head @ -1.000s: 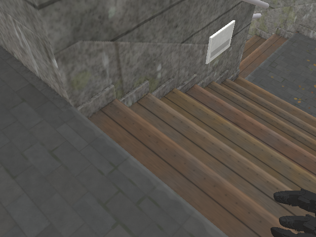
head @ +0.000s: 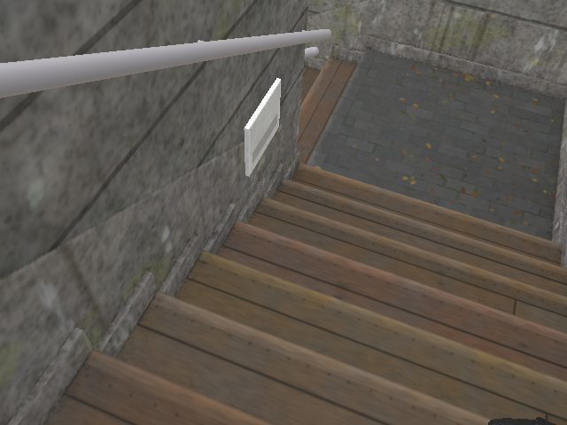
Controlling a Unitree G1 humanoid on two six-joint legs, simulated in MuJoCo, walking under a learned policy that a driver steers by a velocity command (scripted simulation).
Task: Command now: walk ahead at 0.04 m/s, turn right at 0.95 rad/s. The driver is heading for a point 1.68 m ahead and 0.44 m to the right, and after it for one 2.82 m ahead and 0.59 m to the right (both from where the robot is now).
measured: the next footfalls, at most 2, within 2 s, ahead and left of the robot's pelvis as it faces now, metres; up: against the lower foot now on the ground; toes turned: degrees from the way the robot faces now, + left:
right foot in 0.46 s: -0.07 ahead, -0.13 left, +0.00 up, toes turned -31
left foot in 0.98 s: +0.03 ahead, +0.09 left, +0.00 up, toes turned -17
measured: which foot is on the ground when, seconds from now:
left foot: down 0.00-0.46, up 0.48-0.96, down 0.98-1.00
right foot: up 0.00-0.44, down 0.46-1.00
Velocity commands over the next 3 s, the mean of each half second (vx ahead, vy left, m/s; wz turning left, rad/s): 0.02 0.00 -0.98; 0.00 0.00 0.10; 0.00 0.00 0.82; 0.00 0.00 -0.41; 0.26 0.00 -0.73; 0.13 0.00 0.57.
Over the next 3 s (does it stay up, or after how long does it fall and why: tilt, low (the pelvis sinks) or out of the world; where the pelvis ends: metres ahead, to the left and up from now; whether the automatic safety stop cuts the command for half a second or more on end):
stays up -0.06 0.02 0.02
